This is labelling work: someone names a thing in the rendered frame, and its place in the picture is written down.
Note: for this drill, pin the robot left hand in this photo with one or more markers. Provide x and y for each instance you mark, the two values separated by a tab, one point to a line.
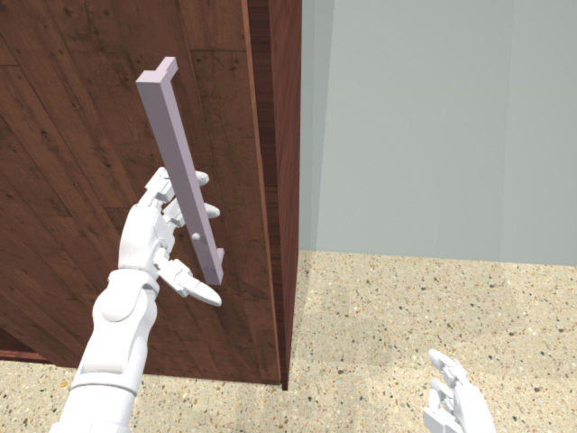
146	229

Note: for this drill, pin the robot right hand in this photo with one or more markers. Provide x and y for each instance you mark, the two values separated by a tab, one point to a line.
465	410

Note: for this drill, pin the wardrobe door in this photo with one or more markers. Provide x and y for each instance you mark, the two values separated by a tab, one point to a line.
77	150
10	343

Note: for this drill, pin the handle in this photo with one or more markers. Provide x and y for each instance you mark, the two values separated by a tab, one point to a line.
159	102

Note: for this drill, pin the robot left forearm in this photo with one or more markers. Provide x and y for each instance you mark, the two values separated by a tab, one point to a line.
108	378

